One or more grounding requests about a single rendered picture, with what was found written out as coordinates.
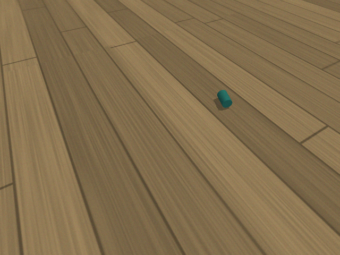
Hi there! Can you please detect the can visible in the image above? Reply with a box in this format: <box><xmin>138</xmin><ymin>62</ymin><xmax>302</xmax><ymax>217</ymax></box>
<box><xmin>217</xmin><ymin>90</ymin><xmax>232</xmax><ymax>108</ymax></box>

